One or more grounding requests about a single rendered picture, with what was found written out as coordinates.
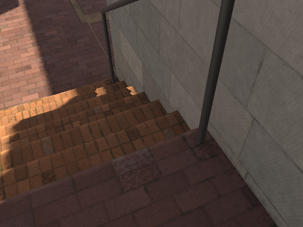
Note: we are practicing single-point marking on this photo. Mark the stairs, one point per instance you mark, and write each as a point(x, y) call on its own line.
point(53, 137)

